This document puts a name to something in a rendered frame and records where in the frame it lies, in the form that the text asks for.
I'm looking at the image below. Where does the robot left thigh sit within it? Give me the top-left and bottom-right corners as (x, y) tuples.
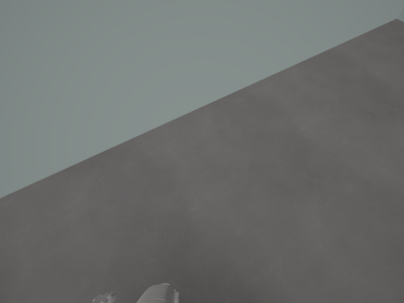
(137, 284), (179, 303)

